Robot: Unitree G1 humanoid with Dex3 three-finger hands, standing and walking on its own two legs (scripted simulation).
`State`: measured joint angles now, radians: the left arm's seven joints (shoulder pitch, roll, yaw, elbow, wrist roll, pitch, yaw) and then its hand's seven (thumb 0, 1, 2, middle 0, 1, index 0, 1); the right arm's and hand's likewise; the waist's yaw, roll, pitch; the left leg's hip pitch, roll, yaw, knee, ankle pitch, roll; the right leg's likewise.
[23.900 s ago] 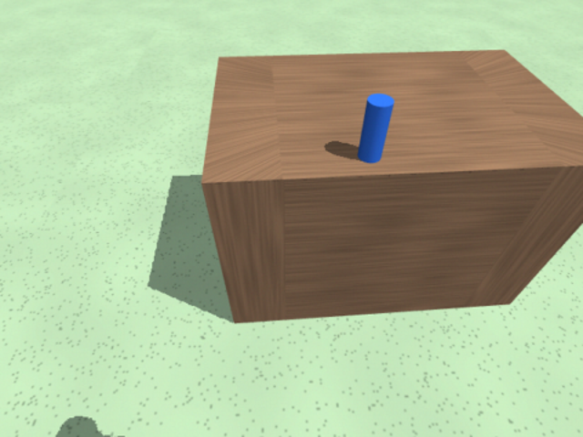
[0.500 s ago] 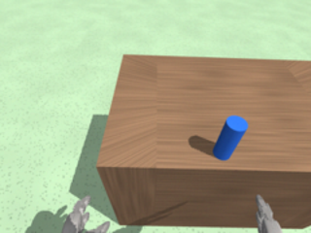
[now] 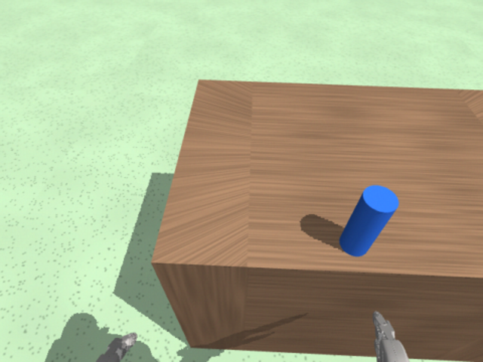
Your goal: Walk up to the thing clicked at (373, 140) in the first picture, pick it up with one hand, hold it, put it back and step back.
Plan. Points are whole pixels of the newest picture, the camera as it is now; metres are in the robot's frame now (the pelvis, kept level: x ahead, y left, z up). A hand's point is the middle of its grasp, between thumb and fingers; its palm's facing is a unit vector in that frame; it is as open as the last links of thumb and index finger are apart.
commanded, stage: home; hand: right
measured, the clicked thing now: (365, 223) +0.39 -0.22 +0.00
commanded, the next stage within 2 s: stand in 1.96 s
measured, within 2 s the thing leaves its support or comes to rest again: neither
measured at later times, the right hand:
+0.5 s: hand out of the picture +0.06 -0.27 -0.14, palm faces -0.05 +0.91 -0.41, open 17.4 cm
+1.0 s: hand out of the picture +0.05 -0.25 -0.15, palm faces -0.07 +0.93 -0.36, open 17.2 cm
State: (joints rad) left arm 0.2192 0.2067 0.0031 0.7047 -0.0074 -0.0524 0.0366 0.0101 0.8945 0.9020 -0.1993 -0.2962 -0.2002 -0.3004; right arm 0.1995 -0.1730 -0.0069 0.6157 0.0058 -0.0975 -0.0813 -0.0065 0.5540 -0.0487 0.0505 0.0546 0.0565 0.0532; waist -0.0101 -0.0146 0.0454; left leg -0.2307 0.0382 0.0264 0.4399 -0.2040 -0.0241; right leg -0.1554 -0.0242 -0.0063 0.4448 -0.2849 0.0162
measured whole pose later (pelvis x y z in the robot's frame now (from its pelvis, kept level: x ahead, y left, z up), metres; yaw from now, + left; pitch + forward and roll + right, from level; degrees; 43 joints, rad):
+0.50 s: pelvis -0.01 +0.00 +0.00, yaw +1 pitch -3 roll -1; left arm 0.20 0.40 0.00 1.05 0.02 0.01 -0.01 0.01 0.90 0.90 -0.20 -0.29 -0.20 -0.30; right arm 0.18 -0.39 0.02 1.06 -0.02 -0.01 0.00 0.00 0.53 -0.06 0.05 0.06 0.06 0.06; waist 0.00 -0.02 0.02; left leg -0.18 0.04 0.02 0.42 -0.19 -0.02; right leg -0.08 -0.02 -0.02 0.38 -0.25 0.02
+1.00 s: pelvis -0.02 +0.01 +0.01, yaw +1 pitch -3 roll -1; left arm 0.18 0.36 0.00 1.12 0.02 0.00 -0.01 0.00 0.90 0.90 -0.20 -0.30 -0.20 -0.30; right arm 0.15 -0.36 0.03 1.11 -0.02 -0.01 0.00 0.00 0.50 -0.08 0.06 0.06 0.07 0.06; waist 0.00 -0.01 0.03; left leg -0.18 0.03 0.00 0.36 -0.14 -0.02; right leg -0.08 -0.03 -0.03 0.34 -0.21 0.02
